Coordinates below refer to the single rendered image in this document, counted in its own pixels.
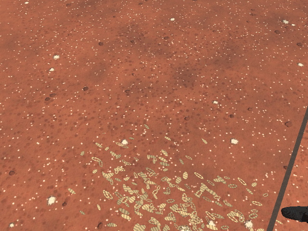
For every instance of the robot right hand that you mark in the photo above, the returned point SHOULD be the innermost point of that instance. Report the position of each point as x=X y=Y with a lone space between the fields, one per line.
x=296 y=212

